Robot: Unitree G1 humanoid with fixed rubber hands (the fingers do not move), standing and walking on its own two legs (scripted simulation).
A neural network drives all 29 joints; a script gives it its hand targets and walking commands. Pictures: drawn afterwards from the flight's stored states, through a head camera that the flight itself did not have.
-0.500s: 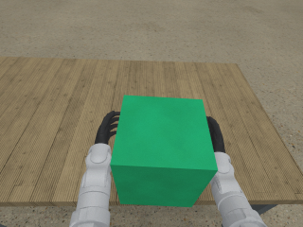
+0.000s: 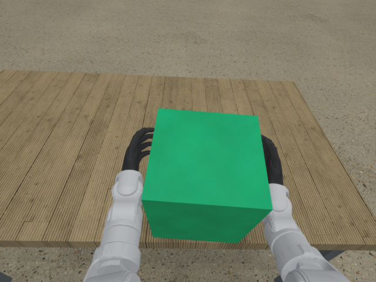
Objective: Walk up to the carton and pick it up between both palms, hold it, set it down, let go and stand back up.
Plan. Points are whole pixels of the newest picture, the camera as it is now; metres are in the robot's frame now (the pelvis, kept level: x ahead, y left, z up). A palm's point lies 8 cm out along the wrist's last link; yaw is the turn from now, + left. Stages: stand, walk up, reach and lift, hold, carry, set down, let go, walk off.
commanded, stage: reach and lift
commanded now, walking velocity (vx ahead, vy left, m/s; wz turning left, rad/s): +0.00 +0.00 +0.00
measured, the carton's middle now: (201, 181) +0.34 +0.00 +0.03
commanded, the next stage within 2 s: none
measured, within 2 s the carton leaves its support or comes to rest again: neither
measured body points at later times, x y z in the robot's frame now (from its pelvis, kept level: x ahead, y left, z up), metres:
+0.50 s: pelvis +0.02 +0.00 +0.00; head +0.01 +0.05 +0.45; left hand +0.38 +0.16 +0.12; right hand +0.38 -0.14 +0.12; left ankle +0.02 +0.13 -0.75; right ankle +0.01 -0.12 -0.75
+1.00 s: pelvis +0.00 +0.00 +0.00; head -0.02 +0.02 +0.45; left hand +0.38 +0.16 +0.18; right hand +0.39 -0.14 +0.18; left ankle +0.02 +0.13 -0.75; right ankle +0.01 -0.12 -0.75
